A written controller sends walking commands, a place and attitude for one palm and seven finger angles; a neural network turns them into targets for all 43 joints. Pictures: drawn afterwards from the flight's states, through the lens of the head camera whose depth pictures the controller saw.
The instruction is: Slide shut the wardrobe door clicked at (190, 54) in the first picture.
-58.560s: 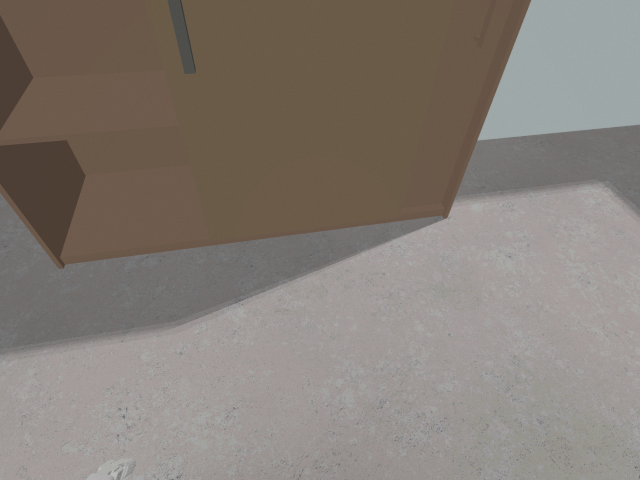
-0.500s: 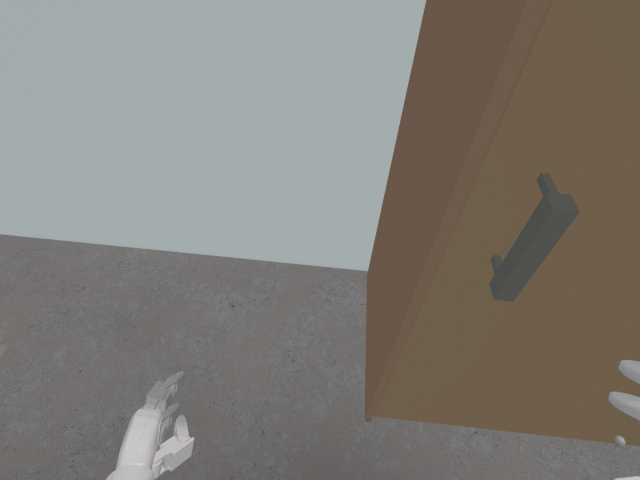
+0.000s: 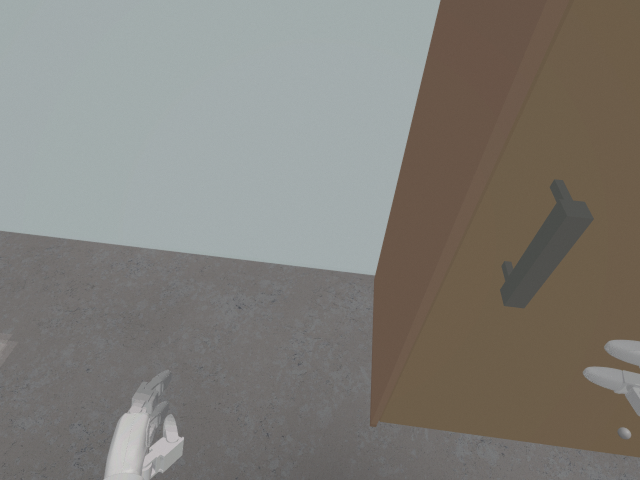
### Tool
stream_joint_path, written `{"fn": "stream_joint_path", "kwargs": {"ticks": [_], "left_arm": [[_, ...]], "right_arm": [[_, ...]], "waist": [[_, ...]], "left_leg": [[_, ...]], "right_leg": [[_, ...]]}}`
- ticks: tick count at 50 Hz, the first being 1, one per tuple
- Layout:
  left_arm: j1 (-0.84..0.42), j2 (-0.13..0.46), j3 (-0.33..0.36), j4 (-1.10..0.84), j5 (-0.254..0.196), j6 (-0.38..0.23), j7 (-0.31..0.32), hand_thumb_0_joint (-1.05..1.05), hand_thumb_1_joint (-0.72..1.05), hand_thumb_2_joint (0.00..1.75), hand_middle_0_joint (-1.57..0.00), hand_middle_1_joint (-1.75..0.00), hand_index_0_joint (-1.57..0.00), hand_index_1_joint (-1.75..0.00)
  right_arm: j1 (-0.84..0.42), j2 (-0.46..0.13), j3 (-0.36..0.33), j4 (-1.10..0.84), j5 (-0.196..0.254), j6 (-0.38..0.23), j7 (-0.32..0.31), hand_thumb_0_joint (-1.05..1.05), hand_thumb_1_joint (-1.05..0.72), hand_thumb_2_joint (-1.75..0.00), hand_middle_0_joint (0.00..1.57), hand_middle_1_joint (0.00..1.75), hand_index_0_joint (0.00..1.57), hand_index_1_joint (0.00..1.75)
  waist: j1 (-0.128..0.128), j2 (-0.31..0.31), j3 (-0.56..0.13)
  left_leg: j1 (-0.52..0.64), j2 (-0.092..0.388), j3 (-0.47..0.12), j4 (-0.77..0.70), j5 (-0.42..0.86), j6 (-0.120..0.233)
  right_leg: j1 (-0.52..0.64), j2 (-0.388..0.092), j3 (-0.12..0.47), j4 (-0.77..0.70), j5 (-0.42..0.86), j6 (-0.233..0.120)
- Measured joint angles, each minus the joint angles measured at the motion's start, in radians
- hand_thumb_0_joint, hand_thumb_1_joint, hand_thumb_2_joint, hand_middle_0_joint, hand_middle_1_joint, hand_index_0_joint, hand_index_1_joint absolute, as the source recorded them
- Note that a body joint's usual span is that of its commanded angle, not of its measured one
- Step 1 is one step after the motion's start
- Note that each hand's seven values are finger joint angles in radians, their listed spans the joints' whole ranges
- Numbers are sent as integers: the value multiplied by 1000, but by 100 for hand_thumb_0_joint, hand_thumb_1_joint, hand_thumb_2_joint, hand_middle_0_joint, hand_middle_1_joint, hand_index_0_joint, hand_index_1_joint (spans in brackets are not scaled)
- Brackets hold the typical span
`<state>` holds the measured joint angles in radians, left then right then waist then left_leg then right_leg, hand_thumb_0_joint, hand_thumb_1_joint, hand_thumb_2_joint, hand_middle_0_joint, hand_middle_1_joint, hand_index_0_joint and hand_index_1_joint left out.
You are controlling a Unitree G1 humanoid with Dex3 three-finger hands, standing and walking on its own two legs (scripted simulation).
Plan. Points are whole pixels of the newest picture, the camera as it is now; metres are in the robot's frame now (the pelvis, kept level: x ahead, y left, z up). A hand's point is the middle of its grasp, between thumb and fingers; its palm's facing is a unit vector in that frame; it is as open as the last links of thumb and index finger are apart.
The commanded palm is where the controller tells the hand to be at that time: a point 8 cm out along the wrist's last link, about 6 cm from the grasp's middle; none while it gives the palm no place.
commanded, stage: draw the hand back to the body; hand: right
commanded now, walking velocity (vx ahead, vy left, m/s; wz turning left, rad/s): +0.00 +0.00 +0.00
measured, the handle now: (534, 245) +0.38 -0.27 +0.12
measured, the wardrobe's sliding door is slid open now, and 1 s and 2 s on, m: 0.00 0.00 0.00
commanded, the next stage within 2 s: step back with the hand held close in 1.30 s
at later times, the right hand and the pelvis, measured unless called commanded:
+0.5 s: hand out of the picture +0.17 -0.29 +0.14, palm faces +0.45 +0.80 -0.39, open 12.9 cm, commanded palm +0.12 -0.32 +0.17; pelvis +0.00 -0.02 +0.03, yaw +0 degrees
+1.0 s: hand out of the picture +0.22 -0.27 +0.20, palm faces +0.46 +0.80 -0.38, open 8.1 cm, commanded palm +0.16 -0.31 +0.20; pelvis +0.02 -0.01 +0.04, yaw +2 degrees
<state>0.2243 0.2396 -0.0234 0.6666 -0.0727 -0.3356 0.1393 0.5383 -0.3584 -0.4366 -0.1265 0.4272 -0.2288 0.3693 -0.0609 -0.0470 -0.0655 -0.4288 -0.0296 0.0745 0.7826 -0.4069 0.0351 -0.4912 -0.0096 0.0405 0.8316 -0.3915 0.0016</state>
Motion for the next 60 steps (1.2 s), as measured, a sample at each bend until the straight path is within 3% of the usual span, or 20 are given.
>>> {"fn": "stream_joint_path", "kwargs": {"ticks": [3,6,9,12,15,18,22,26,36,50,60], "left_arm": [[6,-2,-7,-22,-12,-11,3,1,90,90,-20,-30,-20,-30],[13,2,-8,-40,-17,-21,-2,1,90,90,-20,-30,-20,-30],[17,17,-6,-50,-16,-36,-9,1,90,90,-20,-30,-20,-30],[15,29,-7,-52,-12,-48,-15,1,90,90,-20,-30,-20,-30],[14,17,-3,-51,23,-25,-15,1,90,90,-20,-30,-20,-30],[9,-3,-10,-54,41,2,-18,1,90,90,-20,-30,-20,-30],[11,-19,-14,-47,54,27,-23,1,90,90,-20,-30,-20,-30],[15,-25,-16,-23,63,54,-30,1,90,90,-20,-30,-20,-30],[11,-24,-3,9,68,121,-50,1,90,90,-20,-30,-20,-30],[-24,-11,18,-11,66,175,-64,1,90,90,-20,-30,-20,-30],[-21,-17,20,-11,67,206,-59,1,90,90,-20,-30,-20,-30]], "right_arm": [[-5,-29,-34,28,51,46,68,-2,54,-20,26,115,26,115],[-10,-34,-67,31,77,86,70,-2,54,-20,26,115,26,115],[-16,-6,-64,4,73,101,41,-2,54,-21,26,115,25,115],[-18,26,-24,-39,42,111,15,-1,51,-22,25,113,25,113],[-19,18,41,-101,-117,137,-166,-1,46,-25,25,110,25,110],[-3,22,73,-147,-222,156,-322,-1,38,-28,25,105,25,106],[12,23,97,-194,-304,160,-441,-1,26,-34,25,98,25,99],[7,23,108,-217,-343,148,-493,-1,12,-41,24,90,24,91],[-34,35,117,-211,-369,151,-508,0,-23,-58,23,70,23,70],[-98,24,95,-247,-362,139,-499,1,-72,-82,22,40,22,41],[-73,43,113,-222,-356,158,-487,1,-87,-89,21,32,21,32]], "waist": [[7,0,-1],[7,3,1],[0,-3,10],[-10,-8,19],[-19,-2,33],[-14,6,52],[-13,-1,77],[-15,-12,87],[-7,-10,92],[-4,-20,96],[-9,-25,97]], "left_leg": [[26,-5,-10,-24,11,-2],[52,-6,-14,-47,21,-4],[77,-5,-12,-68,31,-7],[93,2,-9,-81,40,-11],[128,6,-8,-120,59,-15],[166,7,-11,-169,83,-16],[216,9,-20,-226,109,-22],[254,20,-33,-265,123,-30],[327,31,-58,-335,141,-38],[369,20,-56,-387,158,-25],[381,2,-47,-403,166,-8]], "right_leg": [[30,-5,-10,-23,6,0],[56,-6,-13,-44,14,-1],[75,-4,-10,-56,21,-5],[87,3,-8,-67,30,-11],[121,8,-7,-105,49,-13],[158,9,-9,-152,72,-15],[209,12,-17,-204,93,-20],[257,22,-31,-257,111,-28],[350,33,-55,-356,137,-34],[395,22,-52,-412,156,-21],[403,5,-42,-422,162,-5]]}}
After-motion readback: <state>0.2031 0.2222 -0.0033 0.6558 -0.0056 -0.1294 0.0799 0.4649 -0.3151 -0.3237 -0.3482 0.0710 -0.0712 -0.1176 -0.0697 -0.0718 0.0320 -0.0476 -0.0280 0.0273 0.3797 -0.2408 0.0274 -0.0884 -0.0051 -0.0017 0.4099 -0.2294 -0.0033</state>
